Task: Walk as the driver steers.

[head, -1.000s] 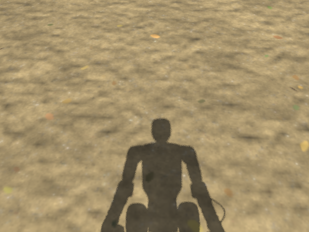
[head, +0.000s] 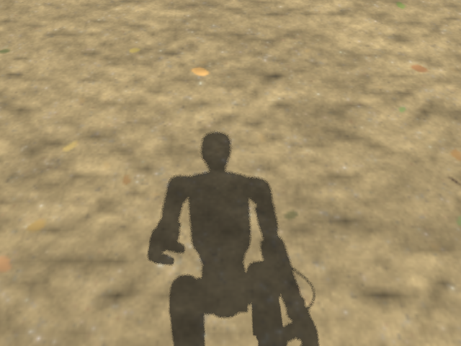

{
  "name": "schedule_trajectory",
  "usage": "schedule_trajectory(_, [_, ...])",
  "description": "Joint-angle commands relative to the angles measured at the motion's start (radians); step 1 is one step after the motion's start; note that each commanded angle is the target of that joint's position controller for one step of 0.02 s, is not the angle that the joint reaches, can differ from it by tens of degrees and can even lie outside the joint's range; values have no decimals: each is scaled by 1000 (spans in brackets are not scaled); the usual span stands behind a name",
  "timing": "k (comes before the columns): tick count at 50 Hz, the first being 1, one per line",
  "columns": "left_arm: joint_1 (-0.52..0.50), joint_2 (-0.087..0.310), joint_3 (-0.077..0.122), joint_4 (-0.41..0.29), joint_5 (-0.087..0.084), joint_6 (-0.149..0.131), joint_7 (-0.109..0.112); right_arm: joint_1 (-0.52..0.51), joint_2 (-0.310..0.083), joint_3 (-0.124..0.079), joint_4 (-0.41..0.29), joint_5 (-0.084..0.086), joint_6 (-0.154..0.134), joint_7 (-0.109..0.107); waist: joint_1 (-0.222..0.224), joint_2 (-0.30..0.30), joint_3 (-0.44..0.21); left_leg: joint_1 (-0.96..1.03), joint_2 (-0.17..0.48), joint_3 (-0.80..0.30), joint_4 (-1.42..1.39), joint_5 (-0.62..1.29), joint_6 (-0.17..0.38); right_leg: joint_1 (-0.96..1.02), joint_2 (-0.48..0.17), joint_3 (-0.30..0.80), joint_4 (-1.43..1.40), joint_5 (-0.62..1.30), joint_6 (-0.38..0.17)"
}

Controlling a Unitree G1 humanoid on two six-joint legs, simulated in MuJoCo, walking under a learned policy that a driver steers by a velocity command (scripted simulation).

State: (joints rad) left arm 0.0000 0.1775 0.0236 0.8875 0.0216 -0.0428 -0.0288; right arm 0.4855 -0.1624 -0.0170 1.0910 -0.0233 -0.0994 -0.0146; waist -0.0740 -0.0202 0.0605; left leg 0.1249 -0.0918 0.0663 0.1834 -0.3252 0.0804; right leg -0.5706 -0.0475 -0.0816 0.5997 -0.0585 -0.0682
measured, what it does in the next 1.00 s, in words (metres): walks ahead: right foot, then left foot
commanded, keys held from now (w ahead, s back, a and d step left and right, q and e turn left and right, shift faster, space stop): w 0.22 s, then no key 0.52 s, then w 0.26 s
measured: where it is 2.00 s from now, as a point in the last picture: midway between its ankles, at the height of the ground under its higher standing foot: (208, 239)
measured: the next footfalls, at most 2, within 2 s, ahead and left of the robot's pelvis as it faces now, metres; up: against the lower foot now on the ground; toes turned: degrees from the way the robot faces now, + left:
right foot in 0.06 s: +0.21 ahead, -0.09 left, +0.00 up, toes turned -4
left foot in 0.54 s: +0.41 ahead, +0.07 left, +0.00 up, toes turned +3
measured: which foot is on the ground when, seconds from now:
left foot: down 0.00-0.08, up 0.10-0.52, down 0.54-0.92, up 0.94-1.00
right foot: up 0.00-0.04, down 0.06-0.56, up 0.58-0.88, down 0.90-1.00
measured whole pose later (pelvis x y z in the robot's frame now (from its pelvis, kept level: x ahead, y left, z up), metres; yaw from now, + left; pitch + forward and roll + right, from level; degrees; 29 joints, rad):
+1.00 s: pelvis +0.33 -0.02 +0.01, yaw -1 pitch +0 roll +1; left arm 0.45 0.15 0.03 1.13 0.02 -0.03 0.03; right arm 0.26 -0.20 -0.06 1.03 -0.02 0.01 0.00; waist 0.03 0.00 -0.04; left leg -0.40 -0.05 0.06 0.72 -0.30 0.05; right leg -0.10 0.01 -0.02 0.36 -0.26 -0.06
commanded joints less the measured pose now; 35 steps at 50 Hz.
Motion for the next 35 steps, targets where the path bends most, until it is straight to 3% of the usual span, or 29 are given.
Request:
schedule_trajectory(1, [50,94,28,-40,0,-25,13,29,-158,-29,-16,-6,-4,-12,88,105,-11,14,299,-89,175,1000,90,123,70,-28,-59,-104,-50])
schedule_trajectory(2, [186,112,41,4,1,-33,21,15,-166,-31,-17,-5,0,-11,144,96,-78,1,281,-72,326,1044,77,271,99,-38,-112,-95,-72])
schedule_trajectory(3, [357,149,58,57,16,-43,31,-2,-160,-29,-27,4,0,-8,215,77,-166,-135,249,-48,531,892,60,516,46,16,-145,-57,-105])
schedule_trajectory(4, [509,251,85,77,43,-46,42,28,-93,-12,-67,30,-2,0,235,-64,-308,-410,159,6,874,459,28,804,-230,354,-158,-146,-183])
schedule_trajectory(5, [493,270,95,82,21,-29,28,108,-86,-23,-57,46,-1,8,186,-199,-395,-662,-4,-45,1160,-190,9,921,-391,775,-296,-149,-305])
schedule_trajectory(6, [375,221,84,65,-6,-23,21,19,-146,-39,-70,20,6,4,145,-51,-243,-750,77,-124,1193,-111,23,792,-338,659,-324,-226,-268])
schedule_trajectory(7, [289,154,66,50,-11,-29,17,-68,-132,-38,-97,12,1,9,128,-7,-118,-760,113,-123,1147,-31,23,640,-301,525,-362,-203,-238])
schedule_trajectory(8, [252,108,53,53,-5,-36,16,-97,-108,-37,-101,10,3,11,94,21,-45,-723,147,-118,1079,16,21,523,-252,426,-400,-125,-197])
schedule_trajectory(9, [259,77,43,70,-6,-45,21,-103,-99,-39,-107,-7,15,16,67,5,-19,-678,168,-119,1023,35,12,451,-210,352,-417,-56,-165])
schedule_trajectory(10, [274,62,36,86,-5,-52,25,-77,-73,-35,-97,-15,29,22,47,-8,-19,-635,175,-111,992,46,2,412,-183,296,-429,-15,-146])
schedule_trajectory(12, [329,80,36,111,-8,-68,28,-81,-62,-37,-101,-18,46,30,33,-14,-12,-632,170,-85,957,62,-17,398,-166,235,-430,184,-147])
schedule_trajectory(14, [360,104,36,125,-7,-75,29,-125,-63,-38,-116,-17,56,28,24,-14,0,-658,165,-57,895,99,-39,398,-153,157,-406,466,-145])
schedule_trajectory(16, [377,101,28,132,-6,-71,29,-194,-60,-33,-139,-11,58,24,31,-37,1,-658,156,-27,778,161,-53,400,-118,88,-382,627,-122])
schedule_trajectory(20, [427,97,15,154,-7,-58,37,-310,-48,-16,-163,7,55,15,78,-80,-25,-573,112,22,535,281,-49,450,-88,38,-344,689,-81])
schedule_trajectory(23, [448,92,10,172,-2,-46,48,-313,-64,-15,-154,5,49,1,86,-88,-35,-537,99,10,458,255,-28,521,-122,62,-281,682,-92])
schedule_trajectory(25, [434,94,11,177,0,-40,56,-264,-80,-21,-131,1,40,-8,66,-80,-35,-478,85,0,378,214,-4,550,-140,91,-201,677,-90])
schedule_trajectory(26, [418,98,12,179,-5,-37,59,-198,-83,-25,-104,-2,29,-13,31,-54,-47,-400,79,-3,273,278,8,550,-126,89,-120,644,-72])
schedule_trajectory(27, [435,100,13,181,-10,-38,60,-130,-114,-33,-82,-9,13,-17,10,4,-89,-269,138,-58,205,567,20,507,-87,76,-13,494,-38])
schedule_trajectory(28, [511,61,3,172,-22,-38,64,-49,-181,-45,-67,-20,3,-17,36,115,-198,-54,333,-209,306,1089,82,379,-27,42,155,61,-7])
schedule_trajectory(29, [621,2,-5,213,-56,-14,63,-42,-152,-37,-65,1,16,-15,42,233,-322,24,502,-393,292,1257,267,290,93,34,352,-536,15])
schedule_trajectory(30, [556,56,10,214,-30,11,66,-89,-116,-24,-81,22,26,-8,45,139,-276,-80,482,-399,229,1025,277,263,81,96,407,-635,21])
schedule_trajectory(31, [471,56,15,196,-2,21,62,-160,-104,-19,-91,20,34,-11,58,115,-167,-192,439,-363,170,821,252,235,72,111,423,-601,28])
schedule_trajectory(32, [426,38,14,191,9,29,57,-209,-83,-9,-96,11,42,-18,79,81,-106,-283,398,-320,119,671,213,245,50,123,384,-539,37])
schedule_trajectory(33, [408,25,12,190,10,39,55,-242,-73,-3,-99,8,47,-28,102,89,-68,-363,358,-269,81,578,175,283,33,125,320,-487,48])
schedule_trajectory(35, [444,-3,2,216,5,56,59,-255,-73,0,-91,0,52,-32,123,111,-74,-403,300,-206,67,477,127,351,41,93,201,-443,65])
Velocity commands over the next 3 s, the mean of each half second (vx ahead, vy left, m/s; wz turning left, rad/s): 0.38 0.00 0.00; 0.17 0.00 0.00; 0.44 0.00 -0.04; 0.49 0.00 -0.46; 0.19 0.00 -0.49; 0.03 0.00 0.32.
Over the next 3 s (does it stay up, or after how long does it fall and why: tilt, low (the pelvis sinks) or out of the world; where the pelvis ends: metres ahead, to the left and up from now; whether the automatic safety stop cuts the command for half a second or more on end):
stays up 0.96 -0.04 0.01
